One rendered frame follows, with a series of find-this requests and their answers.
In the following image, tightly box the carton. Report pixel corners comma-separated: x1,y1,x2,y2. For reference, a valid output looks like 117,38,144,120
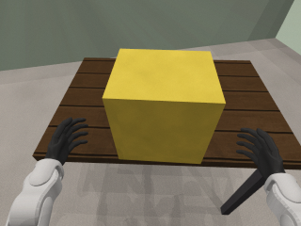
102,48,226,164

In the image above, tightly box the right robot forearm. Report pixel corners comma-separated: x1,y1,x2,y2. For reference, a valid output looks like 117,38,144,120
263,172,301,226

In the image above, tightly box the right robot hand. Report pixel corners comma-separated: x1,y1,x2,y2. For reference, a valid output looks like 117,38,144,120
236,127,286,180

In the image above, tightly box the left robot hand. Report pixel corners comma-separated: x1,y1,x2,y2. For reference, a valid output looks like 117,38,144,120
44,117,88,166

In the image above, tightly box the left robot forearm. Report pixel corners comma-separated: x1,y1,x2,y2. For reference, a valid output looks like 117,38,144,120
5,158,65,226

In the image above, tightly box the table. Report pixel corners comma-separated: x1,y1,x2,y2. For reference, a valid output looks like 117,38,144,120
32,57,301,216

